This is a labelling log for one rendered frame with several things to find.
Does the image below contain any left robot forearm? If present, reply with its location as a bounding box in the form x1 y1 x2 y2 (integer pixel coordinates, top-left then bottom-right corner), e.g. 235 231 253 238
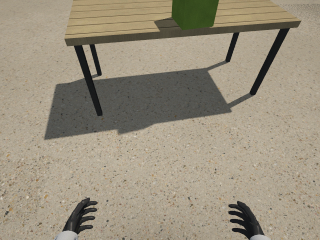
54 230 78 240

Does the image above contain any table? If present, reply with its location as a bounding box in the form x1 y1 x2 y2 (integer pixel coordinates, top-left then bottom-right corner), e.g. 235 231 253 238
64 0 301 116

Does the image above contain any robot left hand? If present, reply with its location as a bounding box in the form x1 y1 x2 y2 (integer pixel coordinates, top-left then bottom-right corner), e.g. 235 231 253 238
62 197 98 235

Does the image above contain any robot right hand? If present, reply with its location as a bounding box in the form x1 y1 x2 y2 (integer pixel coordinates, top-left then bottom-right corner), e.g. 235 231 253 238
228 201 264 240

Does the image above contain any carton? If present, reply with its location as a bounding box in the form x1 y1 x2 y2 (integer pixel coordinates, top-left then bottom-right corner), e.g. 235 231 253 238
171 0 219 30

